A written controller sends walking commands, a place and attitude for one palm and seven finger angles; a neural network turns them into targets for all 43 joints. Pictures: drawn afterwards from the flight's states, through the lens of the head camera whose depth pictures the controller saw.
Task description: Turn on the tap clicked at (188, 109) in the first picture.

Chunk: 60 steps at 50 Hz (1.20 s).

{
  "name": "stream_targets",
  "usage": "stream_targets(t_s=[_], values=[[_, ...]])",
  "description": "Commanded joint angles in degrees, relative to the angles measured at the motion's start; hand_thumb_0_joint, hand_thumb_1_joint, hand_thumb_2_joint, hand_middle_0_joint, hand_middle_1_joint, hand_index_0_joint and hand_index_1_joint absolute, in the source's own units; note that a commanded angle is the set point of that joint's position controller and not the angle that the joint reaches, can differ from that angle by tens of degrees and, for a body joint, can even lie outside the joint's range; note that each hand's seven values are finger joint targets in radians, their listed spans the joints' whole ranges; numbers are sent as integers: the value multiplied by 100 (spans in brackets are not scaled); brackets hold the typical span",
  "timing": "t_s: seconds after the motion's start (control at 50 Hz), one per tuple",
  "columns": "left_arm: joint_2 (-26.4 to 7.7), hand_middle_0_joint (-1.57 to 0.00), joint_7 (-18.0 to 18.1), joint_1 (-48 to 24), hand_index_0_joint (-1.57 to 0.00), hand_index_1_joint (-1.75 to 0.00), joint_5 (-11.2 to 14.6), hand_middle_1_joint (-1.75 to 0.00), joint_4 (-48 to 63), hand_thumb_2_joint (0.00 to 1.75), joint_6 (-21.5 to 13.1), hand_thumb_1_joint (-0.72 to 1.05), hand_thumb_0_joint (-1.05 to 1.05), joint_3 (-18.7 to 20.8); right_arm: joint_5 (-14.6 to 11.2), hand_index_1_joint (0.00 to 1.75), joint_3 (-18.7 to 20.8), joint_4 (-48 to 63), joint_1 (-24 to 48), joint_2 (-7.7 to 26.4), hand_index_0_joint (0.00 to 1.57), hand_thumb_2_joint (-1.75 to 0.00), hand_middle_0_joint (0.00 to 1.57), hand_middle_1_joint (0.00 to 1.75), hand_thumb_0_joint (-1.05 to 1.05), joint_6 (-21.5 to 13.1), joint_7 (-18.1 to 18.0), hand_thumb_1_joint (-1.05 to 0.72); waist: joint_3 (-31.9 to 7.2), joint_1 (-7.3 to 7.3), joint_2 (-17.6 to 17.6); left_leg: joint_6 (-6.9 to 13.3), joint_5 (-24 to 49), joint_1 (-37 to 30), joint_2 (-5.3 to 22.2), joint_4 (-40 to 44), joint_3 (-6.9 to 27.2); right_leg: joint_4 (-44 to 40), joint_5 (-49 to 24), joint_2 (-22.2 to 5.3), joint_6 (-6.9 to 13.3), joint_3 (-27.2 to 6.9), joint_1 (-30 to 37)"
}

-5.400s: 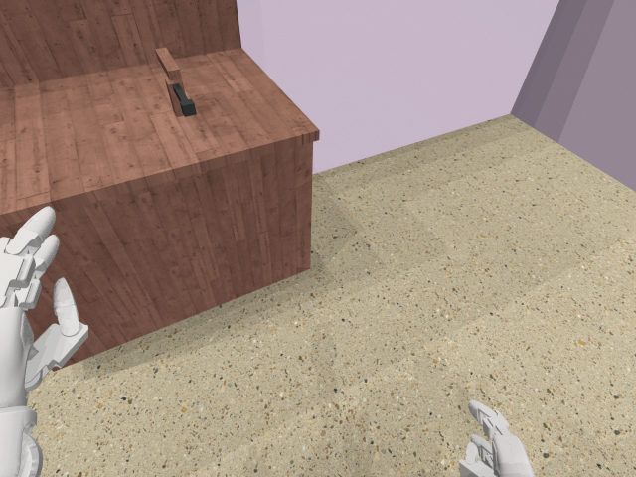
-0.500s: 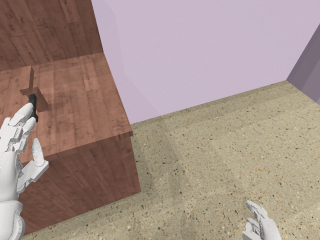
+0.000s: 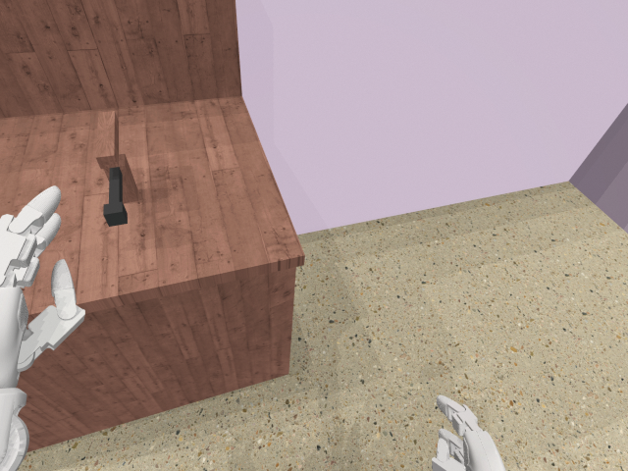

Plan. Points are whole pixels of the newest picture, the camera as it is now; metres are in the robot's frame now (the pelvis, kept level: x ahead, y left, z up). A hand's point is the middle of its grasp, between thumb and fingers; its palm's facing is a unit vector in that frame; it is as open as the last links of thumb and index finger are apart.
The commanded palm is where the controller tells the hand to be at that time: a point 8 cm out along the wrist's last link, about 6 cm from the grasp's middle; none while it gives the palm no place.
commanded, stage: come to a stop and stand still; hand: left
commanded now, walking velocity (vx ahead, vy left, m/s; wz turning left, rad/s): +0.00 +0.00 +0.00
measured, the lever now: (115, 214) +0.46 +0.38 +0.01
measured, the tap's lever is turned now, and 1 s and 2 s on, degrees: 0 0 0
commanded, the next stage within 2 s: look again from close up in 1.22 s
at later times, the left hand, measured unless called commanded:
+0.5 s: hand (70, 280) +0.24 +0.27 +0.16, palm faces +0.47 -0.82 -0.34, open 7.4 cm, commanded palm +0.18 +0.29 +0.17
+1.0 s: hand (155, 256) +0.28 +0.21 +0.16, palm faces +0.41 -0.83 -0.37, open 7.4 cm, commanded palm +0.22 +0.24 +0.17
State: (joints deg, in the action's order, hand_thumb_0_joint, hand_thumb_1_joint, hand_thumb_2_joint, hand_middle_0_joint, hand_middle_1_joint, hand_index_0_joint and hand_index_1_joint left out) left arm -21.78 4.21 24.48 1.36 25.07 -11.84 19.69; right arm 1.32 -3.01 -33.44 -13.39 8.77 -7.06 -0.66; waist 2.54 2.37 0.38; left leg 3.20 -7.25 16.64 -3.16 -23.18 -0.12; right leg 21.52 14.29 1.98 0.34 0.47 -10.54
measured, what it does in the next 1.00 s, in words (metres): shifts its weight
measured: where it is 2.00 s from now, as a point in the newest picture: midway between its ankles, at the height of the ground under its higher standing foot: outside the picture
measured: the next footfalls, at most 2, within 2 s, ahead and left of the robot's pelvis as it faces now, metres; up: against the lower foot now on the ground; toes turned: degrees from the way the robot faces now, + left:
none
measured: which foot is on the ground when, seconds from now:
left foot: down 0.00-1.00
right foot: down 0.00-1.00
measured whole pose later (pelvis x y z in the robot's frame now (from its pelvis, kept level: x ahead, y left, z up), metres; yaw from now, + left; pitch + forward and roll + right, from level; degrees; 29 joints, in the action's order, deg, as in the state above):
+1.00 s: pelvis +0.08 -0.05 +0.00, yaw +3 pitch +1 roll -1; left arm -19.8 6.0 25.0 3.2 22.9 -10.8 18.0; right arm -0.3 -0.9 -34.0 -11.6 13.1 -4.0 -2.9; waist -1.5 1.3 -1.0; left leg 2.0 -10.5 14.2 -1.9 -23.5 1.2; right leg 18.0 13.4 5.3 3.3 -1.9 -5.9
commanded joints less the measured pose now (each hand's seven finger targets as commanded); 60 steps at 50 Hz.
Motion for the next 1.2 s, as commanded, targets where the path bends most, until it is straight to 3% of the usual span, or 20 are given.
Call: stream_targets(t_s=[0.0, 0.06, 0.1, 0.14, 0.22, 0.28, 0.36, 0.38, 0.48, 0.56, 0.62, 0.66, 0.8, 0.88, 0.92, 1.06, 1.18], values=[[-815, -20, 186, -1339, -20, -30, -7, -30, 1452, 90, -419, 90, 0, 492, -16, 30, 397, 843, 621, 951, 20, -90, 20, 30, 0, -424, -162, -90, -847, -103, -844, -371, -2252, -496, 758, 1348, 918, -74, 658, 69, 35, -96, 95], [-623, -20, 222, -1149, -20, -30, -67, -30, 1287, 90, -371, 90, 0, 285, -60, 30, 408, 843, 635, 980, 20, -90, 20, 30, 0, -468, -131, -90, -938, -74, -1000, -370, -2562, -496, 969, 1618, 1165, 283, 376, 124, 30, -73, 212], [-607, -20, 234, -1129, -20, -30, -78, -30, 1302, 90, -344, 90, 0, 252, -51, 30, 404, 843, 661, 961, 20, -90, 20, 30, 0, -445, -122, -90, -831, -68, -1014, -522, -2760, -402, 1025, 1847, 1323, 410, 436, 171, 33, -77, 168], [-599, -20, 256, -994, -20, -30, -84, -30, 1215, 90, -316, 90, 0, 254, -47, 30, 428, 856, 654, 949, 20, -90, 20, 30, 0, -380, -113, -90, -750, -53, -823, -591, -2690, -288, 1008, 1845, 1212, 300, 418, 149, 55, -76, 246], [-793, -20, 279, -693, -20, -30, -48, -30, 1176, 90, -336, 90, 0, 485, -31, 30, 440, 909, 675, 934, 20, -90, 20, 30, 0, -275, -116, -90, -814, -41, -432, -628, -1675, -485, 821, 1441, 890, -193, 91, 17, 91, -183, 332], [-803, -20, 267, -630, -20, -30, -10, -30, 1089, 90, -351, 90, 0, 517, -48, 30, 423, 899, 703, 968, 20, -90, 20, 30, 0, -245, -124, -90, -825, -67, -443, -678, -1074, -682, 761, 1316, 859, -218, 43, -37, 103, -228, 165], [-658, -20, 283, -909, -20, -30, -22, -30, 1025, 90, -336, 90, 0, 348, -91, 30, 422, 884, 698, 980, 20, -90, 20, 30, 0, -220, -169, -90, -784, -53, -714, -667, -1937, -482, 958, 1721, 1096, 104, 180, 49, 46, -179, 184], [-728, -20, 290, -1006, -20, -30, -28, -30, 1055, 90, -331, 90, 0, 386, -74, 30, 408, 911, 737, 961, 20, -90, 20, 30, 0, -218, -193, -90, -739, -48, -717, -692, -1868, -496, 950, 1744, 1083, 89, 141, 45, 56, -176, 149], [-740, -20, 311, -974, -20, -30, -36, -30, 1113, 90, -348, 90, 0, 329, -70, 30, 386, 888, 754, 971, 20, -90, 20, 30, 0, -215, -200, -90, -941, -53, -525, -670, -862, -830, 819, 1270, 850, -155, -135, -108, 95, -269, 134], [-733, -20, 315, -778, -20, -30, -15, -30, 1029, 90, -356, 90, 0, 390, -99, 30, 406, 875, 732, 979, 20, -90, 20, 30, 0, -182, -210, -90, -934, -56, -403, -530, -821, -694, 751, 1061, 794, -309, -263, -150, 93, -352, 200], [-759, -20, 303, -621, -20, -30, 36, -30, 983, 90, -368, 90, 0, 452, -103, 30, 393, 864, 742, 968, 20, -90, 20, 30, 0, -164, -221, -90, -983, -63, -405, -506, -351, -797, 696, 837, 720, -368, -407, -200, 115, -391, 120], [-786, -20, 297, -540, -20, -30, 70, -30, 934, 90, -373, 90, 0, 500, -110, 30, 387, 865, 736, 968, 20, -90, 20, 30, 0, -144, -231, -90, -997, -69, -307, -390, -106, -763, 621, 591, 612, -511, -620, -275, 131, -505, 133], [-778, -20, 262, -420, -20, -30, 184, -30, 948, 90, -332, 90, 0, 495, -145, 30, 390, 862, 746, 986, 20, -90, 20, 30, 0, -94, -255, -90, -1144, -106, -150, -266, 1033, -1091, 496, 40, 428, -555, -1518, -394, 116, -659, 41], [-901, -20, 278, -446, -20, -30, 197, -30, 1040, 90, -294, 90, 0, 583, -157, 30, 394, 890, 781, 985, 20, -90, 20, 30, 0, -53, -284, -90, -1197, -107, -273, -215, 1325, -1188, 456, -82, 335, -542, -1999, -428, 42, -642, 105], [-816, -20, 286, -309, -20, -30, 223, -30, 923, 90, -257, 90, 0, 520, -170, 30, 394, 901, 751, 972, 20, -90, 20, 30, 0, -19, -289, -90, -1186, -97, -62, -173, 1349, -1215, 450, -153, 299, -569, -2294, -450, -16, -682, 135], [-814, -20, 309, -286, -20, -30, 249, -30, 973, 90, -175, 90, 0, 517, -196, 30, 417, 944, 729, 984, 20, -90, 20, 30, 0, 111, -301, -90, -1258, -112, -2, -129, 1627, -1342, 413, -227, 176, -530, -2926, -441, -202, -599, 264], [-835, -20, 300, -348, -20, -30, 250, -30, 937, 90, -105, 90, 0, 499, -185, 30, 392, 982, 773, 969, 20, -90, 20, 30, 0, 201, -312, -90, -1062, -117, -94, -129, 1386, -1346, 399, -169, 149, -690, -2640, -420, -285, -611, 93]])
